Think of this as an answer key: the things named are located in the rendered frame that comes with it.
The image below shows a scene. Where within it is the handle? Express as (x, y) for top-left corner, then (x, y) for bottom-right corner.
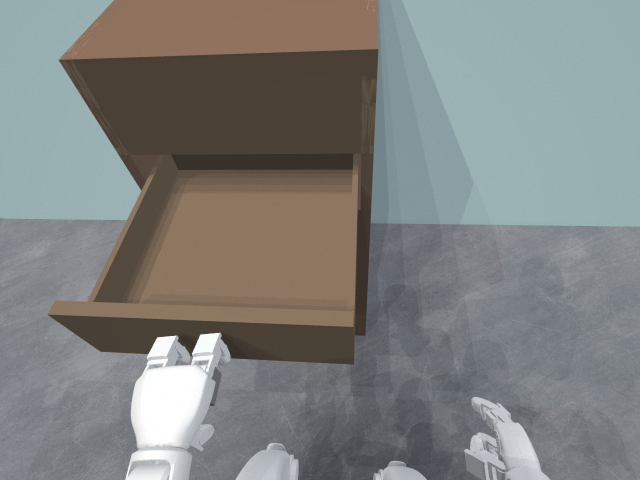
(182, 362), (222, 406)

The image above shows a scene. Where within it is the left robot shin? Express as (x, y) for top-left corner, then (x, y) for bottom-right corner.
(266, 443), (286, 452)

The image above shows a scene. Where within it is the robot left forearm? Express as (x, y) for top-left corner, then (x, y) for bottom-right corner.
(125, 446), (192, 480)

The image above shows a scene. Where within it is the drawer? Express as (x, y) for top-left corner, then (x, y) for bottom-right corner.
(47, 154), (359, 365)

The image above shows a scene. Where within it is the left robot thigh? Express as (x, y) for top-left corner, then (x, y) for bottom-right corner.
(236, 450), (299, 480)

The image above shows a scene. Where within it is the left robot hand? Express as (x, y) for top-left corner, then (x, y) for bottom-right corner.
(131, 333), (231, 452)

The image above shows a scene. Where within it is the cabinet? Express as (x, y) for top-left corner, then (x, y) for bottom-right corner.
(59, 0), (378, 336)

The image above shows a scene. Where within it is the right robot hand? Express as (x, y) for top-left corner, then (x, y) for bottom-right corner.
(464, 397), (542, 480)

